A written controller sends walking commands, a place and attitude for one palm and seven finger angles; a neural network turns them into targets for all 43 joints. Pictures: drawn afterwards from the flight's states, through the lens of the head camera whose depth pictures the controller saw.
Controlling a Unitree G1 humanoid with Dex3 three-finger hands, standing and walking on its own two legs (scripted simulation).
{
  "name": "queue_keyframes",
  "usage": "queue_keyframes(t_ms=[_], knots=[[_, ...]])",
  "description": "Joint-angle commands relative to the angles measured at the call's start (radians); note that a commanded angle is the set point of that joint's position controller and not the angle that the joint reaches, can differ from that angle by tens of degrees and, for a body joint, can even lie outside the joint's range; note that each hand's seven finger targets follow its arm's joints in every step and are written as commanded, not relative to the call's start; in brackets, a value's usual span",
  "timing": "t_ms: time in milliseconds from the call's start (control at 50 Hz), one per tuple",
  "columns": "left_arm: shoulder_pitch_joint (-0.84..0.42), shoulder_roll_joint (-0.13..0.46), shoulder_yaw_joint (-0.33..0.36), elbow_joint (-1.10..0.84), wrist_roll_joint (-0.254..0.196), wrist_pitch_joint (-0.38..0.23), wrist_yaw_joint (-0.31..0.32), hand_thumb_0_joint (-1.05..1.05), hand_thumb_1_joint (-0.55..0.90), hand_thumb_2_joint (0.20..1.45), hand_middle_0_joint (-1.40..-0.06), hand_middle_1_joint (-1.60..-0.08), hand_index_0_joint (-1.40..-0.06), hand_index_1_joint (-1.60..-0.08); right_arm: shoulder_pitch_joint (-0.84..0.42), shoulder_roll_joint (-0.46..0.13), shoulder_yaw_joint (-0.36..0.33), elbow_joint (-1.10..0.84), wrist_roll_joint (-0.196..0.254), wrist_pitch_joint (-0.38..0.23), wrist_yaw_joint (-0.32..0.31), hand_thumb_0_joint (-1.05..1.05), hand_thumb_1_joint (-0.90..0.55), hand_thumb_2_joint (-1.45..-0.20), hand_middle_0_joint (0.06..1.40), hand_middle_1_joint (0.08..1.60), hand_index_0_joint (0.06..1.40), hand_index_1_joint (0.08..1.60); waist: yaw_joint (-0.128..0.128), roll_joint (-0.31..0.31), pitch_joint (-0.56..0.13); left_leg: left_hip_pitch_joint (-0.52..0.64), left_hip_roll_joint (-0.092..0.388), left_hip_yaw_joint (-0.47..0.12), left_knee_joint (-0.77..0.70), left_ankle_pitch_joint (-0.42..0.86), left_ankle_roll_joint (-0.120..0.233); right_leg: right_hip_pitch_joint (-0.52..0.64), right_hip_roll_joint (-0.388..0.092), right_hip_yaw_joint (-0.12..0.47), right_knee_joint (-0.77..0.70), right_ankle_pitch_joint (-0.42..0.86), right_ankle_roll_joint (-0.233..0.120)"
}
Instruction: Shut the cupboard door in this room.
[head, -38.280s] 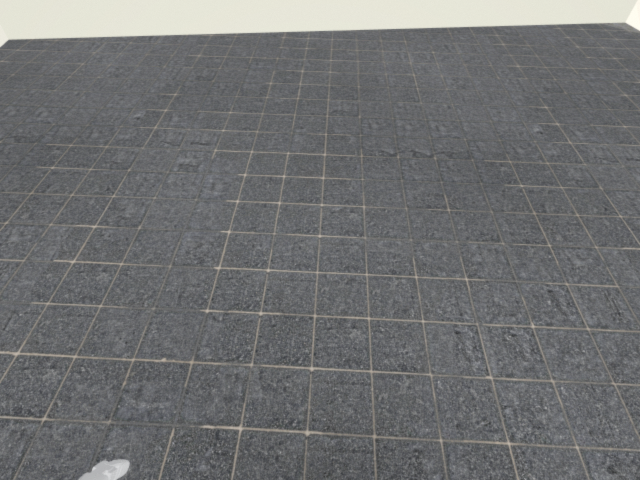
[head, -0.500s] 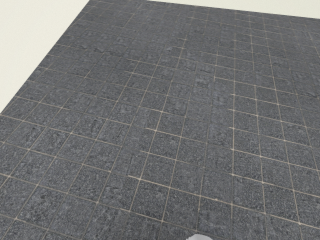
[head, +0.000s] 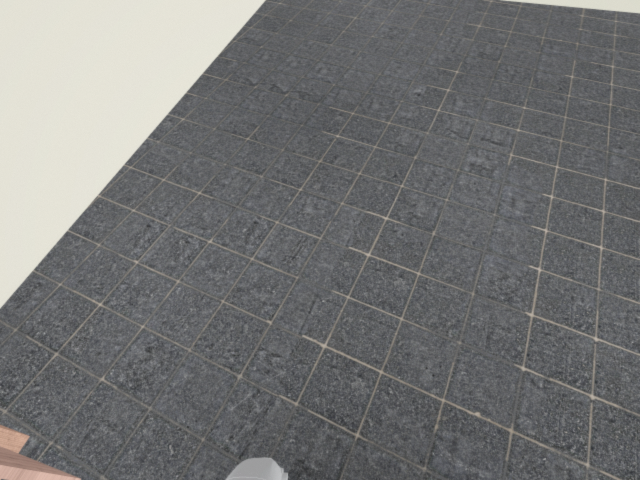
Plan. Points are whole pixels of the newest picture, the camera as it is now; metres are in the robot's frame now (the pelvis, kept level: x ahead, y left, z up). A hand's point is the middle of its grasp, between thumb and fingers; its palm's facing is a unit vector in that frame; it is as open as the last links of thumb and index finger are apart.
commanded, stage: turn or walk to find it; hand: left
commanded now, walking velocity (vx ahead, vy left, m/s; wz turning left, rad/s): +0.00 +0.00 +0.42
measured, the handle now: out of the picture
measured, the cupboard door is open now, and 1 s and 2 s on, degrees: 90 90 90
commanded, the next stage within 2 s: stand and wait in 0.84 s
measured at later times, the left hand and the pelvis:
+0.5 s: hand out of the picture +0.06 +0.24 -0.16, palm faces +0.22 -0.94 -0.27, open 7.4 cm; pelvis +0.01 +0.01 +0.00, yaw +12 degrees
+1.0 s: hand out of the picture -0.07 +0.22 -0.19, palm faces +0.46 -0.85 -0.24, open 7.4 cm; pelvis +0.00 +0.02 -0.01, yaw +24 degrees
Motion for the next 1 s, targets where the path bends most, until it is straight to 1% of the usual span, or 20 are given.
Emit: queue_keyframes(t_ms=[0, 60, 80, 100, 120, 160, 220, 360, 460, 480, 500, 520, 560, 620, 800, 880, 900, 920, 940, 980], knots=[[0.088, 0.259, 0.069, -0.027, 0.005, -0.007, 0.012, 0.0, 0.9, 0.9, -0.2, -0.3, -0.2, -0.3, -0.089, -0.03, 0.004, -0.097, 0.005, -0.042, 0.0, 0.0, -0.9, -0.9, 0.2, 0.3, 0.2, 0.3, 0.064, -0.222, -0.126, 0.003, -0.007, 0.068, -0.224, -0.025, 0.002, 0.173, -0.238, 0.136, -0.092, 0.582, -0.127], [0.056, 0.265, 0.072, -0.022, -0.007, 0.001, 0.011, 0.0, 0.9, 0.9, -0.2, -0.3, -0.2, -0.3, -0.004, -0.055, 0.001, -0.075, 0.002, -0.057, -0.002, 0.0, -0.9, -0.9, 0.2, 0.3, 0.2, 0.3, 0.012, -0.175, -0.168, 0.198, -0.011, 0.099, -0.511, 0.202, 0.018, 0.104, -0.214, 0.065, 0.033, 0.509, -0.051], [0.063, 0.235, 0.068, -0.033, -0.016, 0.007, 0.007, 0.0, 0.9, 0.9, -0.2, -0.3, -0.2, -0.3, 0.036, -0.112, -0.011, -0.071, -0.002, -0.068, -0.002, 0.0, -0.9, -0.9, 0.2, 0.3, 0.2, 0.3, -0.013, -0.034, -0.208, 0.367, 0.064, 0.009, -0.598, 0.39, 0.05, -0.027, -0.168, 0.024, 0.165, 0.367, 0.002], [0.067, 0.17, 0.051, -0.059, -0.02, 0.012, 0.0, 0.0, 0.9, 0.9, -0.2, -0.3, -0.2, -0.3, 0.079, -0.208, -0.036, -0.076, -0.007, -0.072, -0.005, 0.0, -0.9, -0.9, 0.2, 0.3, 0.2, 0.3, -0.032, 0.254, -0.221, 0.516, 0.312, -0.303, -0.601, 0.739, 0.16, -0.288, -0.034, -0.011, 0.361, -0.153, 0.072], [0.002, 0.144, 0.033, -0.086, -0.014, 0.019, 0.004, 0.0, 0.9, 0.9, -0.2, -0.3, -0.2, -0.3, 0.137, -0.247, -0.044, -0.061, -0.002, -0.061, -0.015, 0.0, -0.9, -0.9, 0.2, 0.3, 0.2, 0.3, -0.064, 0.267, -0.206, 0.461, 0.396, -0.344, -0.606, 0.926, 0.256, -0.323, -0.008, 0.066, 0.474, -0.371, 0.079], [-0.07, 0.159, 0.041, -0.066, -0.019, 0.031, 0.009, 0.0, 0.9, 0.9, -0.2, -0.3, -0.2, -0.3, 0.085, -0.198, -0.034, -0.056, -0.009, -0.062, -0.037, 0.0, -0.9, -0.9, 0.2, 0.3, 0.2, 0.3, -0.052, 0.257, -0.134, 0.354, 0.321, -0.305, -0.611, 0.819, 0.265, -0.34, -0.011, 0.156, 0.582, -0.283, 0.073], [-0.022, 0.156, 0.044, -0.029, -0.014, 0.029, -0.008, 0.0, 0.9, 0.9, -0.2, -0.3, -0.2, -0.3, -0.001, -0.149, -0.016, -0.085, -0.01, -0.07, -0.038, 0.0, -0.9, -0.9, 0.2, 0.3, 0.2, 0.3, 0.001, 0.128, -0.123, 0.325, 0.226, -0.191, -0.616, 0.721, 0.217, -0.316, 0.002, 0.151, 0.579, -0.147, 0.079], [-0.059, 0.14, 0.033, -0.058, -0.017, 0.028, -0.007, 0.0, 0.9, 0.9, -0.2, -0.3, -0.2, -0.3, 0.018, -0.159, -0.029, -0.09, -0.013, -0.062, -0.029, 0.0, -0.9, -0.9, 0.2, 0.3, 0.2, 0.3, -0.02, 0.132, -0.125, 0.301, 0.205, -0.228, -0.606, 0.661, 0.224, -0.238, 0.042, 0.132, 0.345, -0.145, 0.086], [0.045, 0.148, 0.035, -0.041, -0.021, 0.008, -0.002, 0.0, 0.9, 0.9, -0.2, -0.3, -0.2, -0.3, -0.034, -0.15, -0.034, -0.107, -0.009, -0.054, -0.024, 0.0, -0.9, -0.9, 0.2, 0.3, 0.2, 0.3, 0.034, 0.134, -0.145, 0.169, 0.151, -0.257, -0.515, 0.587, 0.176, 0.01, 0.074, 0.102, -0.001, 0.041, 0.071], [0.088, 0.179, 0.04, -0.033, -0.016, -0.003, 0.001, 0.0, 0.9, 0.9, -0.2, -0.3, -0.2, -0.3, -0.033, -0.127, -0.032, -0.11, -0.002, -0.056, -0.02, 0.0, -0.9, -0.9, 0.2, 0.3, 0.2, 0.3, 0.053, 0.061, -0.17, 0.111, 0.101, -0.224, -0.435, 0.47, 0.128, 0.117, 0.028, 0.138, -0.136, 0.14, 0.062], [0.11, 0.264, 0.055, -0.035, 0.0, -0.016, 0.011, 0.0, 0.9, 0.9, -0.2, -0.3, -0.2, -0.3, -0.005, -0.062, -0.024, -0.123, 0.007, -0.058, -0.013, 0.0, -0.9, -0.9, 0.2, 0.3, 0.2, 0.3, 0.055, -0.184, -0.194, -0.058, -0.022, -0.097, -0.243, 0.188, 0.057, 0.25, -0.198, 0.363, -0.2, 0.266, -0.009], [0.105, 0.311, 0.059, -0.047, -0.001, -0.014, 0.011, 0.0, 0.9, 0.9, -0.2, -0.3, -0.2, -0.3, -0.022, -0.054, -0.023, -0.146, 0.004, -0.052, -0.013, 0.0, -0.9, -0.9, 0.2, 0.3, 0.2, 0.3, 0.061, -0.285, -0.156, -0.114, -0.083, -0.047, -0.045, -0.164, 0.032, 0.172, -0.371, 0.475, -0.215, 0.394, -0.122], [0.037, 0.258, 0.058, -0.064, -0.009, -0.013, 0.015, 0.0, 0.9, 0.9, -0.2, -0.3, -0.2, -0.3, -0.037, -0.085, -0.037, -0.115, -0.004, -0.027, -0.011, 0.0, -0.9, -0.9, 0.2, 0.3, 0.2, 0.3, 0.037, -0.239, -0.07, -0.115, -0.037, -0.103, 0.207, -0.091, 0.036, -0.001, -0.309, 0.434, -0.253, 0.238, -0.145], [-0.049, 0.194, 0.044, -0.094, -0.006, -0.015, 0.017, 0.0, 0.9, 0.9, -0.2, -0.3, -0.2, -0.3, 0.022, -0.063, -0.028, -0.072, -0.008, -0.021, 0.004, 0.0, -0.9, -0.9, 0.2, 0.3, 0.2, 0.3, -0.011, -0.177, -0.066, -0.102, -0.001, -0.056, 0.249, 0.054, 0.012, -0.005, -0.211, 0.218, -0.216, 0.262, -0.098], [0.095, 0.25, 0.066, -0.026, 0.005, -0.009, 0.012, 0.0, 0.9, 0.9, -0.2, -0.3, -0.2, -0.3, -0.092, -0.026, 0.003, -0.098, 0.005, -0.04, 0.001, 0.0, -0.9, -0.9, 0.2, 0.3, 0.2, 0.3, 0.072, -0.202, -0.122, -0.006, -0.002, 0.059, -0.192, -0.039, 0.001, 0.159, -0.249, 0.143, -0.123, 0.522, -0.137], [0.064, 0.247, 0.064, -0.005, -0.008, -0.003, 0.01, 0.0, 0.9, 0.9, -0.2, -0.3, -0.2, -0.3, 0.016, -0.039, 0.007, -0.059, 0.003, -0.061, -0.006, 0.0, -0.9, -0.9, 0.2, 0.3, 0.2, 0.3, 0.011, -0.161, -0.172, 0.239, -0.011, 0.094, -0.539, 0.215, 0.024, 0.07, -0.203, 0.076, 0.006, 0.465, -0.051], [0.067, 0.21, 0.055, -0.009, -0.015, 0.003, 0.008, 0.0, 0.9, 0.9, -0.2, -0.3, -0.2, -0.3, 0.045, -0.087, -0.003, -0.053, 0.0, -0.071, -0.007, 0.0, -0.9, -0.9, 0.2, 0.3, 0.2, 0.3, -0.004, -0.03, -0.203, 0.392, 0.079, -0.002, -0.615, 0.376, 0.054, -0.053, -0.146, 0.035, 0.119, 0.316, 0.0], [0.084, 0.143, 0.037, -0.033, -0.02, 0.007, 0.005, 0.0, 0.9, 0.9, -0.2, -0.3, -0.2, -0.3, 0.086, -0.178, -0.021, -0.054, -0.008, -0.076, -0.012, 0.0, -0.9, -0.9, 0.2, 0.3, 0.2, 0.3, -0.019, 0.23, -0.215, 0.503, 0.311, -0.278, -0.609, 0.716, 0.165, -0.257, -0.029, -0.003, 0.267, -0.113, 0.064], [0.033, 0.124, 0.02, -0.045, -0.016, 0.013, 0.008, 0.0, 0.9, 0.9, -0.2, -0.3, -0.2, -0.3, 0.108, -0.206, -0.027, -0.04, -0.004, -0.068, -0.024, 0.0, -0.9, -0.9, 0.2, 0.3, 0.2, 0.3, -0.04, 0.234, -0.198, 0.449, 0.392, -0.294, -0.622, 0.865, 0.257, -0.275, -0.005, 0.066, 0.382, -0.342, 0.069], [-0.016, 0.13, 0.023, -0.007, -0.02, 0.025, 0.011, 0.0, 0.9, 0.9, -0.2, -0.3, -0.2, -0.3, 0.045, -0.154, -0.015, -0.029, -0.009, -0.072, -0.045, 0.0, -0.9, -0.9, 0.2, 0.3, 0.2, 0.3, -0.025, 0.261, -0.141, 0.356, 0.322, -0.232, -0.624, 0.818, 0.265, -0.268, -0.006, 0.161, 0.476, -0.277, 0.062]])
